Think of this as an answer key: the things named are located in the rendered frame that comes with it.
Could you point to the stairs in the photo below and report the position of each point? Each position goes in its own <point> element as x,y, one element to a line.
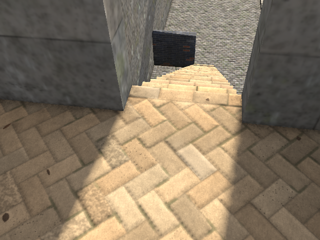
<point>196,77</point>

